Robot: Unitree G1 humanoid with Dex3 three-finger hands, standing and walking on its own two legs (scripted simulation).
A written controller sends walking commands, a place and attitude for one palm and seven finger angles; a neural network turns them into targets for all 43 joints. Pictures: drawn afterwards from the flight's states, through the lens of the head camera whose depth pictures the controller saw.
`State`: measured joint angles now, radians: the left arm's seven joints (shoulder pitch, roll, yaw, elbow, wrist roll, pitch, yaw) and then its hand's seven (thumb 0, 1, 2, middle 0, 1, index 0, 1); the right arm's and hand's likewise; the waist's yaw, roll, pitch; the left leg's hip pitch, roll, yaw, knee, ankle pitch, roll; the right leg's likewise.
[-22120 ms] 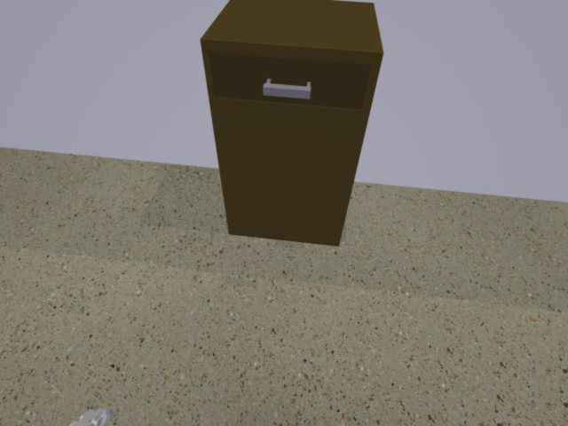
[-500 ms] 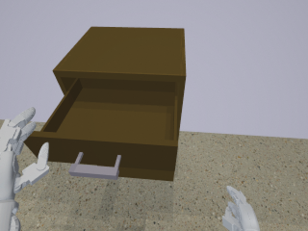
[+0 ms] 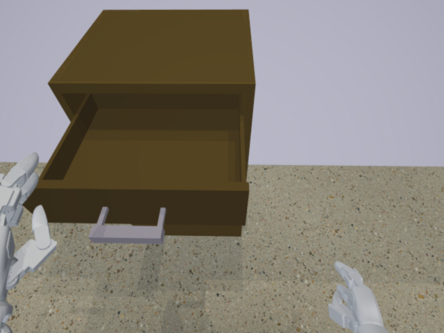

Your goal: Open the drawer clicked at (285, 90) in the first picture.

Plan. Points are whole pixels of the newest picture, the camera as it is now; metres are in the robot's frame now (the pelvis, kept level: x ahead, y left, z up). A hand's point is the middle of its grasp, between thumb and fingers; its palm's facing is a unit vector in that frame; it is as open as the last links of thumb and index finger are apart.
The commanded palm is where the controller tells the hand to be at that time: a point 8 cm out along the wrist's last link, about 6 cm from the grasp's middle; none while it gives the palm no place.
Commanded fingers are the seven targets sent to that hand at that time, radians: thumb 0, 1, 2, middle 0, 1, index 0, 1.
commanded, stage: step back with the hand held close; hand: left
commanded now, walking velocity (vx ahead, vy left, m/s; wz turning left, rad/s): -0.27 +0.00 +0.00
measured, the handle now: (130, 223) +0.31 +0.21 -0.01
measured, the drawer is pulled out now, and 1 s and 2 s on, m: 0.29 0.29 0.29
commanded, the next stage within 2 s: stop stepping back and stand still in 1.06 s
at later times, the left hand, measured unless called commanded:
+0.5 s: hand (8, 305) +0.13 +0.24 +0.16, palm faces +0.39 -0.81 -0.43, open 7.5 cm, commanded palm +0.06 +0.29 +0.18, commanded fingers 0.00 0.90 0.90 -0.20 -0.30 -0.20 -0.30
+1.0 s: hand out of the picture +0.04 +0.27 +0.17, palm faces +0.37 -0.84 -0.41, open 7.5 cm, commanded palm -0.01 +0.30 +0.18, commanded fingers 0.00 0.90 0.90 -0.20 -0.30 -0.20 -0.30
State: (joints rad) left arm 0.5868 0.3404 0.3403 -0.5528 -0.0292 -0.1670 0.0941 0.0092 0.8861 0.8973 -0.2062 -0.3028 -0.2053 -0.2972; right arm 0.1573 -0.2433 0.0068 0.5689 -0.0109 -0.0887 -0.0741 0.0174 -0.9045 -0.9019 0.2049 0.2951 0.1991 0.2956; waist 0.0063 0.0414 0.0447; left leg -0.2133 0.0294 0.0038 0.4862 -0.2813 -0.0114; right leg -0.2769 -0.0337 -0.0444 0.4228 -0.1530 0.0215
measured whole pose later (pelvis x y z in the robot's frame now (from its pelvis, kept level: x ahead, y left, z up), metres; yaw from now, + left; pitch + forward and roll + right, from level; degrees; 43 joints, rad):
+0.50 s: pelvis -0.07 +0.01 -0.01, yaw +0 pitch +1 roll +0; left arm 0.58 0.35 0.36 -0.60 -0.02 -0.20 0.15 0.01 0.88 0.90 -0.21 -0.30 -0.21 -0.30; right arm 0.19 -0.22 0.01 0.57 -0.01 -0.09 -0.09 0.02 -0.90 -0.90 0.21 0.30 0.20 0.30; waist 0.01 -0.01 0.02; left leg -0.39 0.01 0.00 0.62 -0.27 0.01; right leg -0.44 -0.05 -0.03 0.53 -0.14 0.02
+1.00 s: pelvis -0.15 +0.02 +0.00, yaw -2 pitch +2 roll -4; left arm 0.63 0.41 0.39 -0.67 -0.05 -0.20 0.16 0.01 0.89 0.90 -0.21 -0.30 -0.21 -0.30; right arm 0.17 -0.16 0.02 0.61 -0.03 -0.18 -0.06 0.02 -0.90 -0.90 0.20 0.29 0.20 0.30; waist 0.03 -0.02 0.00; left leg -0.42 0.04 0.00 0.45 -0.07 0.04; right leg -0.43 0.08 -0.01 1.03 -0.50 0.02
